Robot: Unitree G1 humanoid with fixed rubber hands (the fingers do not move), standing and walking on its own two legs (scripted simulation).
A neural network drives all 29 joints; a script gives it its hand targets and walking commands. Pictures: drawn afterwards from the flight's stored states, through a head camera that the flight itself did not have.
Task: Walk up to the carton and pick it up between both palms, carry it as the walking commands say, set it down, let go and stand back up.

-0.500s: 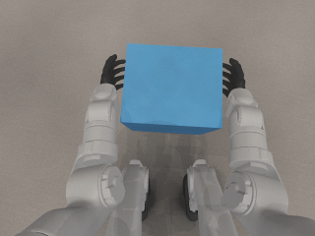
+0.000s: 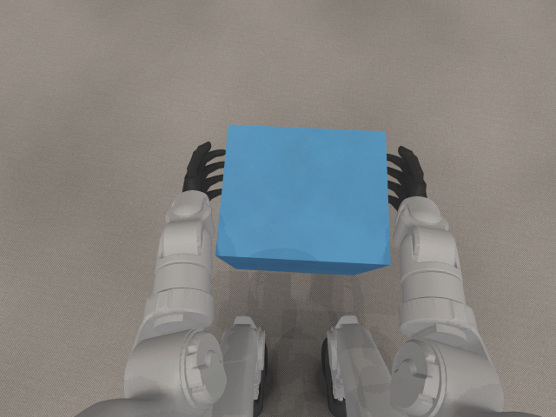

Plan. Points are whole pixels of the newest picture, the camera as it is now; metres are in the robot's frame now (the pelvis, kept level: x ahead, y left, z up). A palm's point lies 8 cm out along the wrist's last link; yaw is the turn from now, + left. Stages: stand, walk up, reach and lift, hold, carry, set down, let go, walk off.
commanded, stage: reach and lift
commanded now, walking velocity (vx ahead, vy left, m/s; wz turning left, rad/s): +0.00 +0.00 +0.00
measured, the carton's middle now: (299, 210) +0.41 -0.01 -0.11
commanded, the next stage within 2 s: none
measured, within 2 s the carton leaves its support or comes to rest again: neither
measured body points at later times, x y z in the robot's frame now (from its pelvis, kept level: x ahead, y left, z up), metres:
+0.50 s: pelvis +0.02 +0.00 +0.07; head +0.16 +0.00 +0.50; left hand +0.41 +0.15 +0.02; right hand +0.40 -0.17 +0.03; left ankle +0.06 +0.11 -0.60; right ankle +0.07 -0.12 -0.60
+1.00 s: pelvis +0.03 +0.00 +0.12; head +0.12 +0.00 +0.56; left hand +0.39 +0.15 +0.10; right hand +0.38 -0.16 +0.10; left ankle +0.06 +0.11 -0.60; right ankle +0.07 -0.12 -0.60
